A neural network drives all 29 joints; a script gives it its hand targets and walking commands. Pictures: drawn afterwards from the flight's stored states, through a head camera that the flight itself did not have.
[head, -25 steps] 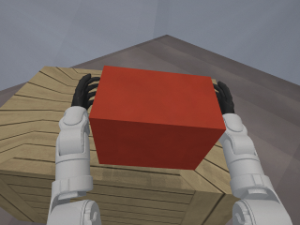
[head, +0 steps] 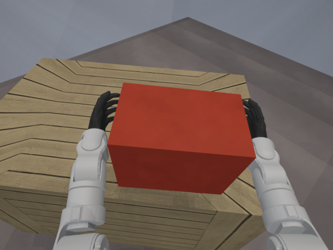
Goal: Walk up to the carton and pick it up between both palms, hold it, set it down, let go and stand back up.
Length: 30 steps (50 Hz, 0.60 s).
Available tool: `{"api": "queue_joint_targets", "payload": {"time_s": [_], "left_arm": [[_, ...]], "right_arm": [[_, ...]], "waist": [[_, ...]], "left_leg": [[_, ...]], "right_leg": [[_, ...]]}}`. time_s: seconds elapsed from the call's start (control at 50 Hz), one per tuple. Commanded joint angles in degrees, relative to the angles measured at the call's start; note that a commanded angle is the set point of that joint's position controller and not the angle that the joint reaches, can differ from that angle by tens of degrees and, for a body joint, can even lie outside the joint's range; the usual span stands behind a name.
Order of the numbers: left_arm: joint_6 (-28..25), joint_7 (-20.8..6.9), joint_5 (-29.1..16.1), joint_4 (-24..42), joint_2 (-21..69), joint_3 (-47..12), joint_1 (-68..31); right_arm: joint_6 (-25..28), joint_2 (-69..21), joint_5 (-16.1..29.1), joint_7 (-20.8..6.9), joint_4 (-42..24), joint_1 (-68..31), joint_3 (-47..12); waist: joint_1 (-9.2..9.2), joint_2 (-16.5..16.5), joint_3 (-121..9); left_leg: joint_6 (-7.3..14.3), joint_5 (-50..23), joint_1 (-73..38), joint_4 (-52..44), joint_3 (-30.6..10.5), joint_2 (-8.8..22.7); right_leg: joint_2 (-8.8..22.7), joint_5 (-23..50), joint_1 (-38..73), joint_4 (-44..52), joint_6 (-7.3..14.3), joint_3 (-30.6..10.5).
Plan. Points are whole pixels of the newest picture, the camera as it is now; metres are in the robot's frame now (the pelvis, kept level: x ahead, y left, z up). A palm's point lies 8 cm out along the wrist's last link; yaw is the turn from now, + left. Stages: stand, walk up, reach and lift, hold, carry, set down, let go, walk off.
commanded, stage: set down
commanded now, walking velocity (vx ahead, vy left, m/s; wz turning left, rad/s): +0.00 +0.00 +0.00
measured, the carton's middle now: (176, 143) +0.36 -0.01 +0.06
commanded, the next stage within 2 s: none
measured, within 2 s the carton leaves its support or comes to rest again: rests again in 1.56 s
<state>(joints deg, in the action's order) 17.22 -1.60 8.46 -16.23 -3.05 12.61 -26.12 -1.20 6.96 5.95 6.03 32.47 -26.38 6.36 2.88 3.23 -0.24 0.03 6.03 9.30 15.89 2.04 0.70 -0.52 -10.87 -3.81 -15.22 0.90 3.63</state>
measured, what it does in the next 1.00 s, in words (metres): stands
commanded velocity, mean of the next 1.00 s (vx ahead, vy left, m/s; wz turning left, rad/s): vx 0.00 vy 0.00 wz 0.00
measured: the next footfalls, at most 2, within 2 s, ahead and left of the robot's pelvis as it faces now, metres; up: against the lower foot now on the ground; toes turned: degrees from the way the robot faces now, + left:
none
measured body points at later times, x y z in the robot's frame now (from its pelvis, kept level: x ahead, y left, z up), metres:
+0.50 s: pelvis -0.01 +0.00 +0.00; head +0.00 +0.02 +0.45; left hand +0.38 +0.17 +0.09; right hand +0.35 -0.20 +0.07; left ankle +0.03 +0.12 -0.75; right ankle -0.03 -0.10 -0.75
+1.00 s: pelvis +0.00 +0.00 +0.00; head +0.04 +0.01 +0.45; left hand +0.40 +0.16 +0.04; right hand +0.37 -0.21 +0.04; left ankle +0.03 +0.12 -0.75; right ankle -0.03 -0.10 -0.75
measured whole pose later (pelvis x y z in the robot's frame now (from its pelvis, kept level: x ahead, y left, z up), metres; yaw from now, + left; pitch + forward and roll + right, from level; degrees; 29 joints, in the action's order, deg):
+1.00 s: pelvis +0.00 +0.00 +0.00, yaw +0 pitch +7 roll +0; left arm -3.9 -0.3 6.8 -44.1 -4.0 12.5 -30.5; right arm 10.4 4.6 -2.5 3.7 46.4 -27.2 14.1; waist 2.2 0.9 -3.5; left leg -0.3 5.0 18.2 15.9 2.1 1.3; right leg -1.1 -9.8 -12.8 -15.3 1.2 3.6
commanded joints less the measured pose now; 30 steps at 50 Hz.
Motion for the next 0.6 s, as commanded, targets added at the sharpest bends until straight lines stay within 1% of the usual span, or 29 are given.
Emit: {"api": "queue_joint_targets", "payload": {"time_s": [0.0,0.08,0.16,0.22,0.28,0.36,0.42,0.48,0.58], "left_arm": [[-1.82,-6.9,-2.43,10.32,28.01,-25.59,-27.98],[-2.76,-7.13,-2.76,11.53,28.61,-26.55,-28.82],[-4.83,-6.45,-3.64,11.72,29.62,-28.58,-30.37],[-6.31,-5.92,-3.9,9.83,29.99,-29.15,-31.22],[-7.41,-5.7,-3.75,6.54,30.19,-28.57,-32.11],[-8.66,-5.6,-3.05,0.9,30.52,-26.45,-33.3],[-9.85,-5.42,-2.4,-2.78,30.97,-24.76,-34.45],[-11.38,-5.1,-1.72,-5.71,31.37,-23.32,-35.5],[-14.23,-4.44,-0.84,-9.57,31.9,-21.61,-36.84]], "right_arm": [[4.54,-30.49,0.66,-5.82,-19.49,-35.06,-25.32],[5.24,-30.81,0.18,-5.67,-20.63,-34.52,-24.85],[6.45,-31.2,-0.9,-5.89,-21.63,-34.4,-24.29],[7.02,-31.24,-2.26,-6.18,-20.84,-34.23,-23.26],[7.28,-31.08,-3.9,-6.61,-18.46,-34.32,-21.32],[7.78,-30.86,-5.98,-7.45,-14.46,-35.43,-18.13],[8.5,-30.9,-7.26,-8.17,-11.56,-36.6,-15.99],[9.48,-31.13,-8.27,-8.92,-9.12,-37.61,-14.52],[11.24,-31.65,-9.53,-10.05,-5.61,-38.47,-13.1]], "waist": [[-0.82,-2.41,-27.86],[-0.01,-3.42,-28.28],[0.75,-4.4,-30.27],[1.08,-4.38,-30.64],[1.22,-3.95,-29.79],[0.67,-3.41,-28.25],[0.12,-3.18,-28.15],[-0.54,-3.0,-28.88],[-1.33,-3.05,-30.54]], "left_leg": [[-0.67,-18.58,-15.66,2.25,-0.82,-2.44],[-1.35,-19.26,-16.44,2.69,-0.92,-2.39],[-2.15,-19.57,-17.99,3.43,-1.28,-2.02],[-2.27,-17.48,-18.01,3.28,-1.46,-1.66],[-2.0,-13.61,-17.15,2.42,-1.45,-1.26],[-1.44,-8.83,-15.89,1.07,-1.18,-0.76],[-1.16,-7.57,-15.78,0.54,-0.89,-0.45],[-1.02,-8.0,-15.96,0.34,-0.57,-0.26],[-0.94,-9.98,-15.9,0.49,-0.13,-0.05]], "right_leg": [[-0.4,33.41,6.52,-1.87,-5.22,-0.05],[-0.55,33.8,5.7,-1.96,-4.97,0.42],[-0.81,32.13,3.39,-1.7,-4.46,0.99],[-0.79,28.87,1.41,-1.2,-4.14,1.19],[-0.6,24.17,-0.64,-0.51,-3.86,1.36],[-0.3,17.72,-3.16,0.54,-3.47,1.51],[-0.25,14.96,-4.31,1.06,-3.26,1.6],[-0.27,14.39,-4.73,1.23,-3.22,1.61],[-0.22,16.04,-4.56,1.02,-3.31,1.46]]}}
